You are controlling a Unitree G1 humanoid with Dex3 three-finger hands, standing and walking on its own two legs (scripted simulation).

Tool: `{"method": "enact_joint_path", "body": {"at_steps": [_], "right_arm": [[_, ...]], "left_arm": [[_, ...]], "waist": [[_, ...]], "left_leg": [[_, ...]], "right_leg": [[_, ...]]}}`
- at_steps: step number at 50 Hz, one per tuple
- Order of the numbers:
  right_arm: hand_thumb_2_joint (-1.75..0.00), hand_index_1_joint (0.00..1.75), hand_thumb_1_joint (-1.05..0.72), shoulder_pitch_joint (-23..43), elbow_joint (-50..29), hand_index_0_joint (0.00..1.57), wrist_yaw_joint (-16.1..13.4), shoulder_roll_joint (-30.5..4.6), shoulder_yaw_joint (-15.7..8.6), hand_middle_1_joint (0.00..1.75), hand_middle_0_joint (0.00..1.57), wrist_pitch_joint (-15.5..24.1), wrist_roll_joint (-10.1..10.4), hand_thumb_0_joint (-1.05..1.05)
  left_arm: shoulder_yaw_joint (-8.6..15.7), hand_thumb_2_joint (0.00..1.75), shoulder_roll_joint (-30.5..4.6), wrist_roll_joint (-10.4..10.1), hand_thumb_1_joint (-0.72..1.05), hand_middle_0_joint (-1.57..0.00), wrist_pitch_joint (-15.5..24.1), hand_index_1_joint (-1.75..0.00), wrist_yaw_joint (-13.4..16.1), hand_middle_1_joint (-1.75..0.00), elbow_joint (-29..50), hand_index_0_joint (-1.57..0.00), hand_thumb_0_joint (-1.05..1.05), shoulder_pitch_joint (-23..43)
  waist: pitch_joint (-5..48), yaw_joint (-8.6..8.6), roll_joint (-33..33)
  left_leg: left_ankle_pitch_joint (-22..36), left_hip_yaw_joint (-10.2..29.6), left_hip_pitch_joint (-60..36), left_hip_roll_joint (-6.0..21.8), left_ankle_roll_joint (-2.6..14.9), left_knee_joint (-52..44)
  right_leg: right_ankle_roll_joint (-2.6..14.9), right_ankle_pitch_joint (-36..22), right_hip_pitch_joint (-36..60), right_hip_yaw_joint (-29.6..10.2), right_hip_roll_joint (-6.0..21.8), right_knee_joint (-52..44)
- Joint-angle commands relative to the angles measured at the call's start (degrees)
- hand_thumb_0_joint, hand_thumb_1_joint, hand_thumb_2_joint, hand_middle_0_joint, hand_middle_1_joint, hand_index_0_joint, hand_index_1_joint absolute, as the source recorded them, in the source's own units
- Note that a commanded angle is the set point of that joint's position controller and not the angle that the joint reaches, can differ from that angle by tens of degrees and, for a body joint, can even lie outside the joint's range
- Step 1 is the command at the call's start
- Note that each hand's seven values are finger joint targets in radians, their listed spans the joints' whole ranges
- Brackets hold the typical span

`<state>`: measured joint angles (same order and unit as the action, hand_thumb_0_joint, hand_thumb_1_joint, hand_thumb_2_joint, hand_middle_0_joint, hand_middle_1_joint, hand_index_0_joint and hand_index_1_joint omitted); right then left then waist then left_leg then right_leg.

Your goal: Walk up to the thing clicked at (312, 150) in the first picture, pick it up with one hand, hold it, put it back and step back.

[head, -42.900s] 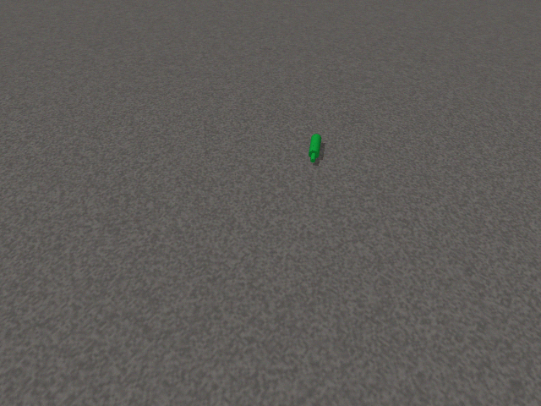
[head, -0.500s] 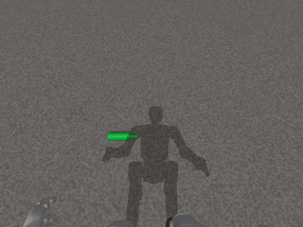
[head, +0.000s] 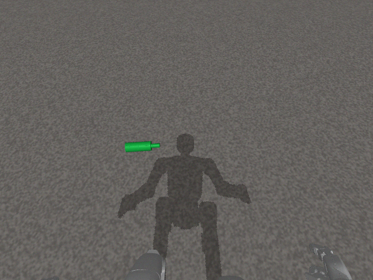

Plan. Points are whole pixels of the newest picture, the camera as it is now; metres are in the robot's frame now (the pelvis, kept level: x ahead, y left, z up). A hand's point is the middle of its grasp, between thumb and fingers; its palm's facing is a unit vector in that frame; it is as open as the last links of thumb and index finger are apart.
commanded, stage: step back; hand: left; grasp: from above
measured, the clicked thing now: (142, 146) +0.87 +0.30 -0.72
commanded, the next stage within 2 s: stand in 1.54 s
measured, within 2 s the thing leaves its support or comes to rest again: neither
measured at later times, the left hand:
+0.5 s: hand out of the picture -0.08 +0.27 -0.13, palm faces +0.07 -0.92 -0.39, open 7.4 cm
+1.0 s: hand out of the picture -0.19 +0.28 -0.14, palm faces +0.04 -0.92 -0.38, open 7.4 cm
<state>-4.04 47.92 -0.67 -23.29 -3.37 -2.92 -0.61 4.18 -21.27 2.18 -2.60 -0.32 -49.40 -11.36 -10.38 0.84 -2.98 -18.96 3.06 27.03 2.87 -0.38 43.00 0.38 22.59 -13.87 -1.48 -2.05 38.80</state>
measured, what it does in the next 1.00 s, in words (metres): walks backwards: left foot, then right foot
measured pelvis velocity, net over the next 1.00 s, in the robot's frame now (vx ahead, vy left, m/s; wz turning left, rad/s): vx -0.23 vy -0.01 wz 0.05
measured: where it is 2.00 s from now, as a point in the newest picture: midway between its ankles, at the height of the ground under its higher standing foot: outside the picture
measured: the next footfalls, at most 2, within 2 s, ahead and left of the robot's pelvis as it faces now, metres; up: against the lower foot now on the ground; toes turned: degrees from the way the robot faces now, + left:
left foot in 0.30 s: -0.16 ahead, +0.11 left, +0.00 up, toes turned +4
right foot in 0.58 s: -0.19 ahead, -0.15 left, +0.00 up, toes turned +3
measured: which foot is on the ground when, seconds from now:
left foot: up 0.00-0.28, down 0.30-1.00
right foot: down 0.00-0.32, up 0.34-0.56, down 0.58-0.88, up 0.90-1.00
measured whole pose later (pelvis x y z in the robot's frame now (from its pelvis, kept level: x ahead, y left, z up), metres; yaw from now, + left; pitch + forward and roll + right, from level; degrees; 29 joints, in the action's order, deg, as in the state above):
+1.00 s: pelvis -0.23 -0.01 +0.02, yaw +3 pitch -3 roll +0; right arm -14.8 56.7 1.7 -19.8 -3.8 2.1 -2.0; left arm 3.7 -23.9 1.7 -0.4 -0.8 -57.0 -12.8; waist -3.8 0.0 2.2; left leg -14.9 1.5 13.0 -2.0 1.9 30.2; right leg 1.8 26.9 -20.0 -2.1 0.7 50.8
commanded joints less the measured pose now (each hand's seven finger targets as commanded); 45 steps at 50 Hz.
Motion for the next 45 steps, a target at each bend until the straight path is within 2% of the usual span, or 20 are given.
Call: {"method": "enact_joint_path", "body": {"at_steps": [1, 3, 10, 13, 14, 15, 16, 17, 21, 25, 28, 29, 30, 31, 34, 38, 41, 43, 44, 45], "right_arm": [[-0.9, 0.3, -0.9, -1.6, -3.7, 0.2, -1.7, -11.6, -3.0, 0.3, 0.2, 0.6, 0.8, 0.0], [-0.9, 0.3, -0.9, -5.1, -2.5, 0.2, -1.6, -10.0, -2.5, 0.3, 0.2, 1.0, 1.0, 0.0], [-0.9, 0.3, -0.9, -3.8, -3.6, 0.2, -1.3, -8.6, -2.0, 0.3, 0.2, 1.6, -0.5, 0.0], [-0.9, 0.3, -0.9, -10.9, -0.3, 0.2, -0.9, -9.1, -2.7, 0.3, 0.2, 1.5, -0.7, 0.0], [-0.9, 0.3, -0.9, -12.5, 0.8, 0.2, -0.8, -9.7, -3.1, 0.3, 0.2, 1.5, -0.8, 0.0], [-0.9, 0.3, -0.9, -11.7, 0.3, 0.2, -0.7, -12.8, -4.0, 0.3, 0.2, 1.4, -1.7, 0.0], [-0.9, 0.3, -0.9, -6.5, -1.2, 0.2, 0.1, -19.2, -4.5, 0.3, 0.2, 1.0, -1.2, 0.0], [-0.9, 0.3, -0.9, -4.4, -2.5, 0.2, 0.2, -20.6, -5.1, 0.3, 0.2, 1.5, -1.7, 0.0], [-0.9, 0.3, -0.9, 2.1, -3.2, 0.2, -0.8, -13.2, -2.6, 0.3, 0.2, 2.1, -1.8, 0.0], [-0.9, 0.3, -0.9, -3.1, -1.4, 0.2, -0.1, -12.4, -3.2, 0.3, 0.2, 2.6, -2.3, 0.0], [-0.9, 0.3, -0.9, -3.4, -0.2, 0.2, 0.4, -13.0, -3.0, 0.3, 0.2, 1.4, -1.8, 0.0], [-0.9, 0.3, -0.9, -4.7, -0.2, 0.2, 0.5, -9.7, -2.1, 0.3, 0.2, 1.4, -1.6, 0.0], [-0.9, 0.3, -0.9, -4.0, -1.4, 0.2, 0.8, -6.1, -0.9, 0.3, 0.2, 1.7, -1.2, 0.0], [-0.9, 0.3, -0.9, 0.0, -1.4, 0.2, -0.1, -8.8, -1.9, 0.3, 0.2, 1.7, -1.3, 0.0], [-0.9, 0.3, -0.9, -2.4, 1.8, 0.2, 1.1, -9.8, -2.4, 0.3, 0.2, 2.6, -0.1, 0.0], [-0.9, 0.3, -0.9, -3.0, 2.4, 0.2, 1.8, -9.8, -2.5, 0.3, 0.2, 3.5, -1.1, 0.0], [-0.9, 0.3, -0.9, -5.5, 3.9, 0.2, 1.9, -8.9, -2.9, 0.3, 0.2, 4.6, -1.1, 0.0], [-0.9, 0.3, -0.9, -8.6, 5.2, 0.2, 1.3, -10.7, -3.9, 0.3, 0.2, 5.6, -1.5, 0.0], [-0.9, 0.3, -0.9, -11.7, 6.0, 0.2, 1.2, -14.9, -4.8, 0.3, 0.2, 5.8, -1.8, 0.0], [-0.9, 0.3, -0.9, -13.2, 5.5, 0.2, 1.3, -18.0, -5.5, 0.3, 0.2, 6.0, -1.7, 0.0]], "left_arm": [[4.5, 0.9, -17.7, -0.3, 0.9, -0.2, 2.1, -0.3, 1.5, -0.3, 7.6, -0.2, 0.0, 5.0], [4.3, 0.9, -15.5, 0.3, 0.9, -0.2, 1.9, -0.3, 1.8, -0.3, 8.0, -0.2, 0.0, 7.9], [4.0, 0.9, -15.2, 0.2, 0.9, -0.2, 1.3, -0.3, 2.9, -0.3, 8.1, -0.2, 0.0, -0.3], [3.4, 0.9, -15.5, -0.9, 0.9, -0.2, 0.5, -0.3, 2.5, -0.3, 9.3, -0.2, 0.0, 4.2], [2.9, 0.9, -15.2, -1.1, 0.9, -0.2, 0.1, -0.3, 2.4, -0.3, 9.3, -0.2, 0.0, 4.6], [2.0, 0.9, -13.1, -1.1, 0.9, -0.2, 0.0, -0.3, 2.3, -0.3, 9.5, -0.2, 0.0, 3.6], [2.0, 0.9, -12.3, -1.6, 0.9, -0.2, 0.3, -0.3, 2.6, -0.3, 10.5, -0.2, 0.0, 7.0], [3.4, 0.9, -14.0, -0.7, 0.9, -0.2, 0.2, -0.3, 3.1, -0.3, 10.0, -0.2, 0.0, 9.5], [3.4, 0.9, -12.9, -2.1, 0.9, -0.2, -0.1, -0.3, 2.2, -0.3, 4.1, -0.2, 0.0, 0.3], [2.3, 0.9, -11.3, -1.0, 0.9, -0.2, 2.1, -0.3, 0.4, -0.3, 3.4, -0.2, 0.0, 1.9], [2.4, 0.9, -10.3, -0.5, 0.9, -0.2, 4.0, -0.3, 1.0, -0.3, -1.6, -0.2, 0.0, -3.8], [3.4, 0.9, -13.1, 0.3, 0.9, -0.2, 4.7, -0.3, 1.3, -0.3, -2.8, -0.2, 0.0, -4.8], [4.2, 0.9, -16.4, 1.0, 0.9, -0.2, 5.3, -0.3, 1.5, -0.3, -2.0, -0.2, 0.0, -4.1], [4.9, 0.9, -21.2, 1.1, 0.9, -0.2, 5.0, -0.3, 1.6, -0.3, -0.2, -0.2, 0.0, 0.8], [3.1, 0.9, -15.5, 0.4, 0.9, -0.2, 5.9, -0.3, 1.4, -0.3, 0.2, -0.2, 0.0, 6.3], [3.6, 0.9, -16.6, 0.7, 0.9, -0.2, 5.6, -0.3, 0.6, -0.3, -1.4, -0.2, 0.0, 2.2], [3.3, 0.9, -16.5, 0.3, 0.9, -0.2, 4.6, -0.3, 0.2, -0.3, -1.3, -0.2, 0.0, 2.8], [1.3, 0.9, -12.3, -0.1, 0.9, -0.2, 4.2, -0.3, -0.1, -0.3, -1.3, -0.2, 0.0, 1.3], [1.0, 0.9, -10.2, -1.0, 0.9, -0.2, 4.2, -0.3, -0.2, -0.3, -0.8, -0.2, 0.0, 4.5], [2.3, 0.9, -13.8, -0.7, 0.9, -0.2, 4.1, -0.3, 0.4, -0.3, -0.8, -0.2, 0.0, 5.3]], "waist": [[7.8, -0.42, 9.5], [7.4, -2.02, 11.1], [12.3, 3.4, 14.3], [15.8, -0.47, 13.2], [15.7, -1.82, 11.0], [14.6, -1.51, 3.6], [12.7, -1.97, -12.2], [10.2, -3.9, -11.5], [9.1, 2.81, -3.3], [11.4, -2.0, -6.8], [12.4, 0.59, -5.6], [12.3, 0.42, 0.1], [10.2, 0.82, 10.5], [6.4, 2.89, 12.1], [2.4, -0.56, 6.9], [2.8, 1.68, 11.7], [4.2, 0.22, 12.3], [8.1, -1.81, 4.5], [8.8, -3.52, -5.9], [6.8, -4.2, -4.8]], "left_leg": [[-11.5, 9.2, -0.8, -8.5, 0.28, 26.9], [-8.5, 5.8, -1.7, -9.6, -0.09, 27.7], [-13.3, 0.6, -0.9, -5.7, -0.89, 4.7], [-2.3, -3.6, -11.8, -5.3, 0.59, -12.6], [4.3, -2.8, -15.5, -4.6, 1.88, -18.9], [7.9, 9.1, -19.6, 3.6, 5.47, -20.9], [12.9, 23.6, -13.0, 17.0, 14.25, -25.1], [15.4, 30.1, -4.0, 22.0, 19.67, -27.5], [17.2, 9.4, -5.2, 10.9, 13.0, -20.9], [-8.3, 10.7, -17.5, 9.4, 11.85, -21.9], [-2.7, 7.2, -13.6, 8.0, 9.4, -14.7], [-2.6, 4.4, -6.1, 5.0, 6.47, -7.4], [-9.2, 1.1, 7.5, -2.5, 1.74, -0.5], [-13.5, 5.0, 0.8, -1.7, 0.33, 4.2], [-4.6, 5.2, -4.0, -3.7, -0.16, 6.2], [-6.7, 2.1, -4.5, -3.8, -0.55, -0.7], [-4.6, -2.8, -11.6, -4.5, 0.44, -14.4], [-6.3, 6.5, -24.2, -1.1, 3.12, -22.1], [-20.4, 25.9, -25.5, 9.2, 8.12, -28.5], [-26.8, 33.8, -21.7, 15.7, 13.31, -32.1]], "right_leg": [[14.0, -21.9, -9.5, -19.8, 19.9, -17.0], [10.52, -24.7, -8.3, -10.7, 14.9, -13.9], [12.17, -38.8, 10.8, -12.9, 17.8, -8.3], [9.13, -32.3, 6.7, -11.2, 16.3, -4.9], [6.83, -26.2, 3.1, -10.3, 14.6, -3.5], [3.14, -14.6, -7.2, -7.6, 9.8, 2.3], [0.29, 7.8, -11.7, 3.7, -0.6, 13.6], [-0.27, 15.1, -8.9, -4.4, -0.6, 26.9], [0.44, 5.6, -8.0, -6.5, -2.2, 33.9], [-0.66, 8.7, -7.2, -1.9, 1.6, 3.2], [1.59, -1.2, 6.4, 1.5, -0.1, -23.1], [2.65, -2.5, 13.3, -6.8, 3.0, -23.2], [5.88, 6.7, 15.5, -24.9, 13.2, -24.7], [13.32, 16.3, -4.3, -32.4, 23.9, -26.3], [9.29, 11.9, -7.3, -18.3, 15.2, -23.7], [8.74, 19.3, -4.0, -17.3, 14.7, -24.7], [8.8, 11.1, -3.0, -12.8, 14.1, -20.3], [5.07, 3.9, -10.4, -5.6, 8.7, -8.9], [1.9, 7.2, -18.2, 0.8, 1.3, 4.5], [1.67, 10.1, -20.0, -0.9, 2.5, 13.0]]}}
